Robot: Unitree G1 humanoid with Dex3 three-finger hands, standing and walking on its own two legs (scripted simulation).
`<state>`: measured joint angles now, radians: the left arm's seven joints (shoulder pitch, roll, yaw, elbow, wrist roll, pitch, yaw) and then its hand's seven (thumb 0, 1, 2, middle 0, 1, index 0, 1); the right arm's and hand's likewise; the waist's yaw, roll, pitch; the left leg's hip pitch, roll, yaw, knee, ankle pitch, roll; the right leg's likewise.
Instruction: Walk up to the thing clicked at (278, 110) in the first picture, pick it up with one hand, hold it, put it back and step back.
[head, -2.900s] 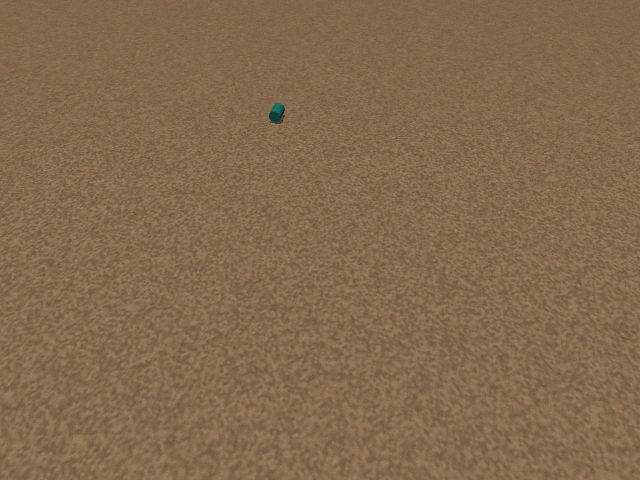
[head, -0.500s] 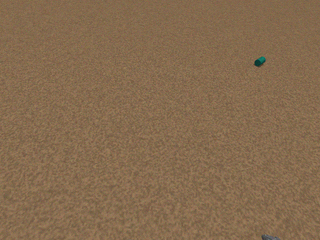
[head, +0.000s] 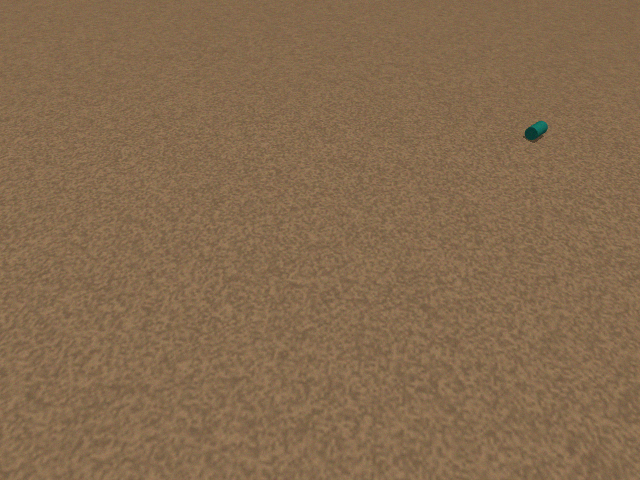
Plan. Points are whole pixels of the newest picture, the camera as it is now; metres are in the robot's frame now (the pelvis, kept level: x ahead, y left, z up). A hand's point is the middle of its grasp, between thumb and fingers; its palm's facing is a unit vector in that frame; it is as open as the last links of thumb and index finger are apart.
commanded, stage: walk up
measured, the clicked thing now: (536, 130) +1.94 -1.21 -0.73
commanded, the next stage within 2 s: stand in 0.52 s
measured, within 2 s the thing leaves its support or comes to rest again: neither
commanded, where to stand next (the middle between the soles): +0.07 +0.00 m, yaw -3 degrees
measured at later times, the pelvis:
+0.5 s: pelvis +0.01 -0.01 +0.02, yaw +0 degrees
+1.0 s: pelvis -0.02 -0.02 +0.02, yaw -1 degrees
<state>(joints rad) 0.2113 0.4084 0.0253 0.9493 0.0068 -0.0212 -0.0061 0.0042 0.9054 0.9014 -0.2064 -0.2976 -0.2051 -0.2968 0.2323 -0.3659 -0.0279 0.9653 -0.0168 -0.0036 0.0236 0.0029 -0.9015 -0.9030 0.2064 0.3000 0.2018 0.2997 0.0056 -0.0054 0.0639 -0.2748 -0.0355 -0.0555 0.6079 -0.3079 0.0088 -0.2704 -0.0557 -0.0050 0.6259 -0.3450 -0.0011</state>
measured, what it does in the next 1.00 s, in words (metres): stands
